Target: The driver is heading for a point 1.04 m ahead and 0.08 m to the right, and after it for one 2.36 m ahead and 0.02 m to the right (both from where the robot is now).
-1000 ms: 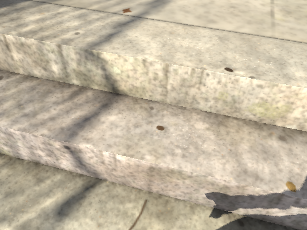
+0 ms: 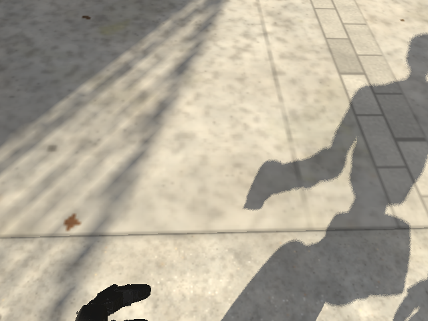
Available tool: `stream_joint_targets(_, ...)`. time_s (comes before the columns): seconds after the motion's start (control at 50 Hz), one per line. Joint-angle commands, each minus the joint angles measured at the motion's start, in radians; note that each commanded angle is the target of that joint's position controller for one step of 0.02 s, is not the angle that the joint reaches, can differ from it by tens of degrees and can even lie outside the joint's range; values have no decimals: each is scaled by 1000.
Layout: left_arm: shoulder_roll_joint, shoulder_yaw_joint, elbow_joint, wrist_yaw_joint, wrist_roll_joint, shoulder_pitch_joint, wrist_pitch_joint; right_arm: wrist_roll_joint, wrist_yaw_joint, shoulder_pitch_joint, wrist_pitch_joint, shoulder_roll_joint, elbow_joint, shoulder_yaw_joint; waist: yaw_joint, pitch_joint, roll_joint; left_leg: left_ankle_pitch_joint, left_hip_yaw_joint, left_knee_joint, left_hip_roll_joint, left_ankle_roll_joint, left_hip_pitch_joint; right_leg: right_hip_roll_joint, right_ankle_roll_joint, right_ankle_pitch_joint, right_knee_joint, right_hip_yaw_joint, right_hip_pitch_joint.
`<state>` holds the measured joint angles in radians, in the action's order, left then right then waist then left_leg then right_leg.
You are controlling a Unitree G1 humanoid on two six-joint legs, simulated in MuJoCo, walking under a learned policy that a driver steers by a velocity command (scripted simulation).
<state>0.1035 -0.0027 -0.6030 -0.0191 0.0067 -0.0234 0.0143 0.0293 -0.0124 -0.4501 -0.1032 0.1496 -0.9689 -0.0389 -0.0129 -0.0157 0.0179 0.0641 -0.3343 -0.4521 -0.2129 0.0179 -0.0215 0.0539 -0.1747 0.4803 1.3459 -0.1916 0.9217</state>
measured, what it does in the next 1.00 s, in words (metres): climbs, turning right: left foot 0.18 m higher, then right foot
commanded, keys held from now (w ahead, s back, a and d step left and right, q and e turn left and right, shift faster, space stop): w+e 0.34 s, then w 0.60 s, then w+q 0.06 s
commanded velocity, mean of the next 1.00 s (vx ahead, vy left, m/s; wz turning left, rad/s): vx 0.50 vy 0.00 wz -0.33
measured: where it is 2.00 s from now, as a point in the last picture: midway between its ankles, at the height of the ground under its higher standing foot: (269, 103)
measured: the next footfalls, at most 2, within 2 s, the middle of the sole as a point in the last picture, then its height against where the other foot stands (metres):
left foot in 0.50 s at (191, 267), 0.18 m higher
right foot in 0.98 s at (290, 191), level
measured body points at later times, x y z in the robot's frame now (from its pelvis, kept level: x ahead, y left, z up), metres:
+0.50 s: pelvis +0.30 +0.01 +0.19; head +0.33 -0.03 +0.63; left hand +0.27 +0.25 +0.06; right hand +0.56 -0.17 +0.16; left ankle +0.45 +0.06 -0.41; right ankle +0.13 -0.04 -0.56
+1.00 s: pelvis +0.61 -0.10 +0.32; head +0.64 -0.10 +0.77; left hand +0.90 +0.03 +0.24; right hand +0.50 -0.33 +0.19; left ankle +0.46 +0.06 -0.37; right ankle +0.68 -0.19 -0.41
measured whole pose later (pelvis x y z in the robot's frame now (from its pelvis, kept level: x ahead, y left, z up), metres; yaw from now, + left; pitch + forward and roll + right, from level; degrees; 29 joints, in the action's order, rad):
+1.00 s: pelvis +0.61 -0.10 +0.32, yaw -18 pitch +3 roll +0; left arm 0.18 0.04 -0.64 0.03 0.06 -0.06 -0.09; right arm 0.01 -0.02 -0.47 -0.09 0.22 -0.88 -0.06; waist -0.07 0.01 0.01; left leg 0.49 -0.08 -0.69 -0.01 0.05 -0.07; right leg 0.03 -0.12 0.11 0.52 -0.09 0.47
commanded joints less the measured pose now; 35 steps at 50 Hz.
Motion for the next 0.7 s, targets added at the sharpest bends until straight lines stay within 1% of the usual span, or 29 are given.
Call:
stream_joint_targets(0.02, 343, 153, 29, -15, 3, -198, 27, -48, 77, 261, -39, 199, 346, -69, 145, 398, 102, 46, 294, -1201, 244, 6, -616, -173, -192, 720, -1039, 1255, -715)
stream_joint_targets(0.04, 329, 143, 49, -2, 6, -68, 31, -79, 84, 293, -38, 62, 407, -50, 72, 370, 61, 21, 458, -1601, 221, -12, -770, -233, -133, 623, -1138, 1302, -680)
stream_joint_targets(0.06, 278, 130, -12, 6, 15, -88, -1, -96, 68, 299, -39, 27, 449, -29, 34, 290, 4, -64, 468, -1707, 198, 3, -836, -227, -68, 484, -1093, 1182, -604)
stream_joint_targets(0.08, 214, 116, -94, -1, 23, -155, -34, -102, 46, 336, -38, -22, 482, -2, 14, 111, -59, -56, 447, -1725, 181, 33, -955, -204, -39, 325, -1026, 1022, -499)
stream_joint_targets(0.1, 156, 100, -174, 0, 23, -196, -60, -102, 29, 339, -30, -65, 496, 26, -15, 14, -90, -47, 428, -1760, 177, 56, -1038, -157, -50, 149, -957, 875, -451)
stream_joint_targets(0.12, 114, 87, -209, 9, 22, -212, -74, -94, 18, 283, -13, -80, 472, 41, -45, -28, -88, -37, 423, -1764, 173, 63, -1079, -125, -36, 58, -924, 747, -435)
stream_joint_targets(0.14, 105, 84, -230, 18, 16, -241, -84, -96, 9, 238, 8, -94, 462, 52, -65, -38, -79, -28, 425, -1735, 156, 63, -1094, -93, -11, -72, -900, 638, -438)
stream_joint_targets(0.16, 105, 79, -244, 22, 10, -266, -93, -84, 8, 254, 22, -83, 462, 56, -60, -65, -60, -4, 408, -1733, 156, 57, -1148, -86, -6, -162, -895, 564, -445)
stream_joint_targets(0.2, 120, 69, -261, 28, 6, -310, -112, -89, 8, 345, 45, -75, 482, 68, -45, -82, -65, 40, 362, -1603, 129, 46, -1204, -74, 15, -196, -915, 500, -436)
stream_joint_targets(0.24, 155, 73, -299, 36, 32, -432, -135, -89, -12, 482, 56, -123, 518, 86, 30, -13, 35, 160, 297, -1958, 153, 63, -1439, -133, -15, -262, -950, 600, -616)
stream_joint_targets(0.3, 155, 74, -336, 37, 14, -517, -140, -95, -10, 703, 51, -154, 621, 114, 82, -52, 35, 251, 253, -1766, 146, 86, -1499, -111, 13, -134, -1073, 600, -635)
stream_joint_targets(0.32, 142, 73, -339, 24, 22, -538, -129, -94, -1, 766, 52, -154, 649, 116, 107, -55, 66, 272, 245, -1718, 142, 79, -1490, -116, -19, -200, -1127, 636, -650)
stream_joint_targets(0.36, 157, 83, -321, -27, 0, -553, -109, -84, 25, 844, 70, -141, 687, 122, 132, -6, 62, 321, 217, -1398, 130, 70, -1293, -158, -87, -413, -1310, 619, -710)
stream_joint_targets(0.4, 170, 91, -297, -44, -17, -552, -106, -70, 36, 750, 76, -118, 640, 104, 93, 84, 58, 335, 162, -1161, 143, 99, -1038, -185, -80, -821, -1319, 506, -813)
stream_joint_targets(0.42, 170, 89, -271, -41, -22, -505, -102, -60, 39, 662, 82, -119, 588, 99, 40, 156, 28, 401, 111, -1018, 198, 119, -807, -157, -55, -1174, -1235, 403, -791)
stream_joint_targets(0.44, 209, 102, -233, -34, -12, -462, -112, -32, 32, 549, 90, -85, 546, 76, -24, 264, 84, 449, 99, -919, 265, 123, -557, -173, -63, -1600, -1125, 390, -770)
stream_joint_targets(0.46, 280, 122, -222, -23, -17, -451, -132, -11, 16, 422, 102, -27, 509, 43, -93, 339, 134, 514, 138, -884, 287, 126, -460, -230, -59, -1879, -984, 405, -848)
stream_joint_targets(0.48, 322, 134, -224, -2, -26, -431, -158, -6, 7, 313, 104, 42, 480, 18, -164, 364, 149, 534, 191, -747, 292, 143, -383, -247, -51, -1953, -806, 386, -894)
stream_joint_targets(0.5, 316, 141, -201, 24, -25, -388, -190, -35, -5, 161, 100, 149, 438, -26, -235, 424, 98, 706, 389, -626, 219, 191, -229, -213, -29, -1881, -506, 354, -819)
stream_joint_targets(0.52, 219, 128, -159, 65, -46, -369, -204, -62, -6, 76, 101, 218, 370, -49, -227, 428, -181, 946, 925, -271, 33, 322, -87, -18, 30, -1186, -90, 334, -474)
stream_joint_targets(0.54, 174, 130, -110, 87, 12, -354, -206, -39, -2, 170, 116, 234, 351, -65, -160, 372, -386, 965, 1414, 115, -49, 409, -157, 144, 65, -365, 390, 332, -240)
stream_joint_targets(0.56, 91, 106, -61, 86, 43, -334, -196, -15, 4, 292, 97, 148, 339, -45, -64, 235, -238, 1072, 1376, 115, -77, 387, -264, 85, 55, -349, 642, 404, -73)
stream_joint_targets(0.58, 37, 69, -24, 66, 51, -276, -179, -18, 8, 334, 65, 79, 292, -27, -10, 79, -92, 1000, 1223, 86, -77, 335, -400, 53, 37, -373, 696, 385, -6)
stream_joint_targets(0.6, 12, 48, 3, 45, 50, -243, -154, -52, 3, 323, 40, -3, 229, -4, 33, -16, 39, 819, 1038, 43, -71, 281, -513, 32, 15, -330, 684, 392, 27)
stream_joint_targets(0.62, -4, 32, 14, 30, 39, -245, -124, -76, 1, 296, 21, -54, 169, 10, 66, -44, 74, 639, 891, 11, -54, 236, -561, 24, 14, -272, 669, 412, 39)
stream_joint_targets(0.64, -34, 15, 23, 17, 35, -279, -98, -80, 7, 275, 6, -42, 136, 4, 113, -54, 68, 482, 778, 32, -39, 201, -577, 0, 24, -276, 645, 418, 36)
stream_joint_targets(0.66, -19, 14, 25, 9, 23, -271, -74, -78, 12, 259, -10, -33, 104, 4, 128, -84, 57, 379, 688, 51, -23, 183, -595, -4, 36, -228, 597, 425, 55)
stream_joint_targets(0.68, 21, 18, 29, 15, 11, -282, -65, -65, 16, 281, -16, 18, 118, -3, 149, -108, 31, 343, 582, 118, 6, 177, -615, -27, 56, -220, 366, 412, 8)
stream_joint_targets(0.7, 76, 33, 28, 18, 12, -249, -62, -54, 15, 278, -23, 42, 119, -6, 130, -116, 38, 199, 479, 157, 48, 176, -619, -23, 69, -271, 201, 357, -63)
Velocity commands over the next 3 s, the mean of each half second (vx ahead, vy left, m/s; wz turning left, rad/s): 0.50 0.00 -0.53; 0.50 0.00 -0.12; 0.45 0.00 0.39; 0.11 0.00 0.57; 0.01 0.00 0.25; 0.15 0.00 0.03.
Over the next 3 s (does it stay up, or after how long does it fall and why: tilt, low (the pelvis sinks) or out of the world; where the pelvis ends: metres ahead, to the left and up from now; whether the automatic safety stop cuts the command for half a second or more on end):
stays up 1.10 -0.17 0.34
